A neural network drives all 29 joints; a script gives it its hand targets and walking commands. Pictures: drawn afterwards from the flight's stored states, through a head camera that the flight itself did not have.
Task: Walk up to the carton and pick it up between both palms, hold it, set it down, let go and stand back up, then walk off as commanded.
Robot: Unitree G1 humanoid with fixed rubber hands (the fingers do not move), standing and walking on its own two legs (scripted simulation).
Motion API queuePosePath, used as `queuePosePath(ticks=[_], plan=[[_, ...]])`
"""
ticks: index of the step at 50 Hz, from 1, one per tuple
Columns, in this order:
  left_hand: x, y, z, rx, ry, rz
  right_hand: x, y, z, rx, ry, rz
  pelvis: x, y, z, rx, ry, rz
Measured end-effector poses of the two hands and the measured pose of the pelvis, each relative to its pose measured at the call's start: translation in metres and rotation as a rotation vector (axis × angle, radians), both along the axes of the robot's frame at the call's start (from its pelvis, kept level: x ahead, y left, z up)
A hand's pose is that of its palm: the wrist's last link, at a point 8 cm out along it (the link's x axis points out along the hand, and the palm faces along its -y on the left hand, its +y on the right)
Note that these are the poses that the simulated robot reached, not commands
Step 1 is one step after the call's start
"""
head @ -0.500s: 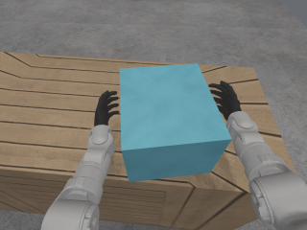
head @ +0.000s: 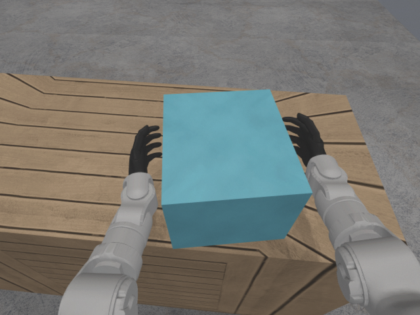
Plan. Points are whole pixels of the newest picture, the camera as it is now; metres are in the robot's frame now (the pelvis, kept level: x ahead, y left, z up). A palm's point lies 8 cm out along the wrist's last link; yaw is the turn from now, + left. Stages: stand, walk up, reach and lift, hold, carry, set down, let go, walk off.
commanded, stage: reach and lift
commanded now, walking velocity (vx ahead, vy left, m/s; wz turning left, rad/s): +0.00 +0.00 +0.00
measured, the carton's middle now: (223, 165) +0.44 +0.00 +0.03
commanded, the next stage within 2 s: none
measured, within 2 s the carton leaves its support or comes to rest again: leaves its support in 0.24 s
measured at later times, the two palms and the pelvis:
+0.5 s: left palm (127, 175) +0.36 +0.17 +0.10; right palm (316, 165) +0.38 -0.16 +0.12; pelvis -0.02 +0.00 +0.00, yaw +0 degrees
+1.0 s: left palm (103, 152) +0.36 +0.20 +0.15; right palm (307, 149) +0.38 -0.13 +0.16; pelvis -0.01 +0.01 +0.01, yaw +0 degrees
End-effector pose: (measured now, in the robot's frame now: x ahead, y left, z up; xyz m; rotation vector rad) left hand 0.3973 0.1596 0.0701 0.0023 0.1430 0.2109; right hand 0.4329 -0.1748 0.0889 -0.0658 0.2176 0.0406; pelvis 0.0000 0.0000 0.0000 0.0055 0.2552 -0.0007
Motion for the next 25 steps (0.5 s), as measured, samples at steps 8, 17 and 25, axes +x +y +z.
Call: queuePosePath(ticks=[8,17,25], plan=[[-0.012,0.006,0.003,-0.028,0.002,0.028,-0.014,0.01,0.002,-0.049,-0.026,0.001,-0.002,0.0,0.002,-0.001,-0.058,0.0],[-0.029,0.006,0.02,-0.039,-0.012,0.003,-0.042,0.01,0.011,-0.042,-0.037,-0.033,-0.01,0.002,0.003,-0.003,-0.152,0.0],[-0.041,0.008,0.03,-0.057,0.013,0.007,-0.053,0.012,0.028,-0.017,-0.032,-0.044,-0.017,0.002,0.004,-0.002,-0.205,0.0]])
